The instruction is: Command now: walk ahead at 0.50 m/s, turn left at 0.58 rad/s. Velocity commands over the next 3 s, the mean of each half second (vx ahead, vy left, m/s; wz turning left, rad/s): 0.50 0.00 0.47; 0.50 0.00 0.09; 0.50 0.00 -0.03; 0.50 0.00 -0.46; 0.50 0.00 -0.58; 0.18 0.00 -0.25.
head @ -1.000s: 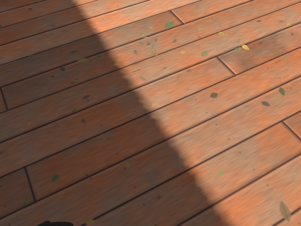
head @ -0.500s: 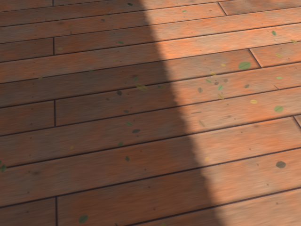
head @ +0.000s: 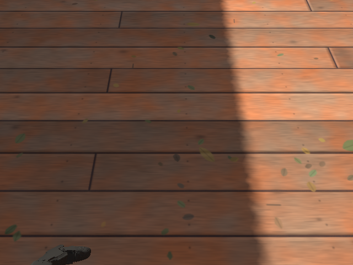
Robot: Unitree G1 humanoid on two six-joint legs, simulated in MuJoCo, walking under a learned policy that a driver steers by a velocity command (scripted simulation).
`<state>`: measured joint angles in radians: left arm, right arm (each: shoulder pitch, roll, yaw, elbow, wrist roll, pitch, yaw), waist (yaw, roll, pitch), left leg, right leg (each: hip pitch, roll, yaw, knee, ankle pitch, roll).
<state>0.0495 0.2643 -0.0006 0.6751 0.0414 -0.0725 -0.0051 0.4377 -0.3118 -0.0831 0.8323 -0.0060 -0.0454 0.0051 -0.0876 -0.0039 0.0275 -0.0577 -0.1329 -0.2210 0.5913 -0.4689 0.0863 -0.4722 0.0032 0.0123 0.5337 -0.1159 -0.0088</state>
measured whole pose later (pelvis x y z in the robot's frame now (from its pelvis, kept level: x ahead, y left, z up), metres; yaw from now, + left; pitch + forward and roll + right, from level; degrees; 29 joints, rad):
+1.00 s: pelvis +0.51 +0.09 +0.01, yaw +14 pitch +1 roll +2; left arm 0.06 0.23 0.02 0.76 0.03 -0.03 -0.04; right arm 0.45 -0.25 -0.03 0.95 -0.02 -0.08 0.00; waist -0.07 -0.02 0.03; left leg 0.13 -0.08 0.03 0.21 -0.36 0.06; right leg -0.53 -0.05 -0.06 0.58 -0.10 -0.06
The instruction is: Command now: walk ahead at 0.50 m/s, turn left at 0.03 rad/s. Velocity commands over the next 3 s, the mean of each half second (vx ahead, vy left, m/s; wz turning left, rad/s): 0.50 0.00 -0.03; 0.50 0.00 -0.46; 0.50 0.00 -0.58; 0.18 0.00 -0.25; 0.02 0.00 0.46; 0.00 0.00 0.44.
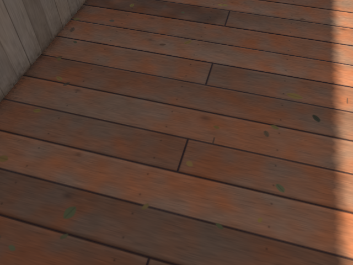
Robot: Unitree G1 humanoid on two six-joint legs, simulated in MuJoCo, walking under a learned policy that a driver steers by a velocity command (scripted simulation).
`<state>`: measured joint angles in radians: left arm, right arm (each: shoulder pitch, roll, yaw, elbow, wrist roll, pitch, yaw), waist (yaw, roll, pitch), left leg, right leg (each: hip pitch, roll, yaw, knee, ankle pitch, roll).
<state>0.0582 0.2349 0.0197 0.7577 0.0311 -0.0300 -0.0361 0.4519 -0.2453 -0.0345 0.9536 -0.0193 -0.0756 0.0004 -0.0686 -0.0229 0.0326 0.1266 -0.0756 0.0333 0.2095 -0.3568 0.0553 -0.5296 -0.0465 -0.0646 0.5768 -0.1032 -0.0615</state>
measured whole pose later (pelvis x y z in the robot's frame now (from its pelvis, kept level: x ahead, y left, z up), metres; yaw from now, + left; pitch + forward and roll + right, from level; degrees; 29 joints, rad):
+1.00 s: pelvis +0.51 -0.01 +0.01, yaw -18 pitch +0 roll +2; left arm 0.06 0.23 0.05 0.82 0.04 0.01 -0.07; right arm 0.40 -0.21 -0.05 0.98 -0.02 -0.10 -0.02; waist -0.05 -0.03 0.05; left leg 0.07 0.00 0.31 0.25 -0.32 0.01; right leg -0.60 -0.08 -0.09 0.70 -0.06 -0.08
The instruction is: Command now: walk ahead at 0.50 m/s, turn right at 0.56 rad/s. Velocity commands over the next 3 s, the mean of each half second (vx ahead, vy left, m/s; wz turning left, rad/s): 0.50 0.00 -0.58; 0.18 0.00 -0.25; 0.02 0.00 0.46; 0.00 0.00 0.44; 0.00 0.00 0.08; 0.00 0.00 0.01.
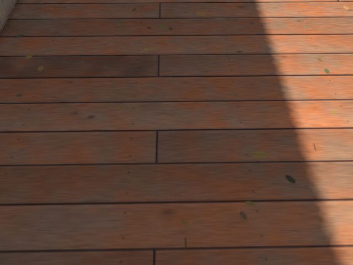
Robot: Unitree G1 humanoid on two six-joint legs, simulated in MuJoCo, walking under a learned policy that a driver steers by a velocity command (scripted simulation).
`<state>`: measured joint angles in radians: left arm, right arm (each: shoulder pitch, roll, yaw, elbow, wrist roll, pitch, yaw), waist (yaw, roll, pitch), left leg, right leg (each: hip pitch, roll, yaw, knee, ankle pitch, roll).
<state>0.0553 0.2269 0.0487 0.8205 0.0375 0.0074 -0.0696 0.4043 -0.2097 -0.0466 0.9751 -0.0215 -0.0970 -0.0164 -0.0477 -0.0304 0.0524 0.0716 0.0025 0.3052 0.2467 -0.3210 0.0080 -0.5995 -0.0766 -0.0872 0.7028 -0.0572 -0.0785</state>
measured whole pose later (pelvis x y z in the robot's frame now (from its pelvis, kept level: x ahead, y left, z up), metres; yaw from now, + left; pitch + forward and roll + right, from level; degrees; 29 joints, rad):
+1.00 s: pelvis +0.40 -0.06 +0.00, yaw -23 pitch +0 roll +0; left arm 0.16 0.24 0.02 0.80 0.02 0.04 0.02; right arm 0.28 -0.25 -0.03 0.85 -0.01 0.01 0.02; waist -0.05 0.00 0.04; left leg -0.35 -0.04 0.00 0.47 -0.13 0.04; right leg -0.29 0.03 0.03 0.58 -0.34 -0.02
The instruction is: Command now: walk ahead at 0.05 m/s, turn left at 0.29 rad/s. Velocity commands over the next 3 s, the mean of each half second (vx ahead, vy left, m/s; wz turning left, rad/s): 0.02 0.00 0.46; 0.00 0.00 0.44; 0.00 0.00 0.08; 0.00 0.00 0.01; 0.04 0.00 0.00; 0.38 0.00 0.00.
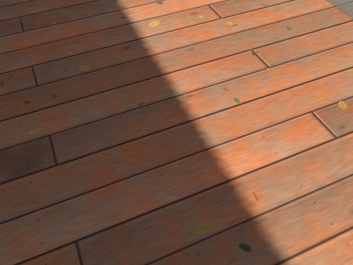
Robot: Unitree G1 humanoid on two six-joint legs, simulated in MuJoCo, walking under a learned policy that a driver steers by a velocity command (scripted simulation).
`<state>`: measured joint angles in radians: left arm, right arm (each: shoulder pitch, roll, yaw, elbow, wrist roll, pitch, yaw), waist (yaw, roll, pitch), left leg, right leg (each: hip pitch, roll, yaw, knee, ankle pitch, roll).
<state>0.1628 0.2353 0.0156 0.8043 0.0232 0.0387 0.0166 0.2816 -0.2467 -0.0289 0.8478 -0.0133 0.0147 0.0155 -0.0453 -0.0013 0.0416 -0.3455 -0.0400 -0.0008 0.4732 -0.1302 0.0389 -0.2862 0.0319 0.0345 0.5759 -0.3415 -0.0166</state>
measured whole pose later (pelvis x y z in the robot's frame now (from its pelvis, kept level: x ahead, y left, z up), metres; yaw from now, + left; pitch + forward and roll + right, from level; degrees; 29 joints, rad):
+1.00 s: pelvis +0.00 +0.00 +0.01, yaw +30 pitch +0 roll +1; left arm 0.18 0.25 0.01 0.75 0.02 0.01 0.03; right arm 0.20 -0.31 -0.06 0.77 -0.01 0.06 0.00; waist -0.01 0.05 0.06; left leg -0.34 -0.13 -0.16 0.83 -0.45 0.00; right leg -0.22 0.03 0.02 0.44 -0.22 -0.04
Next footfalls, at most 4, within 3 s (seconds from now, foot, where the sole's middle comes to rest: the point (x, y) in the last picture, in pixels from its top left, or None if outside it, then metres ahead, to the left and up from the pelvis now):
0.38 left None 0.00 0.11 -0.77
0.88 right None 0.09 -0.06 -0.77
1.20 left None -0.06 0.10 -0.77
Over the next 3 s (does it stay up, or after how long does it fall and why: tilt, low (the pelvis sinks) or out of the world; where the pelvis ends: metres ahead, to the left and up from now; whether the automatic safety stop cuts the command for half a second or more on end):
stays up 0.19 0.08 0.00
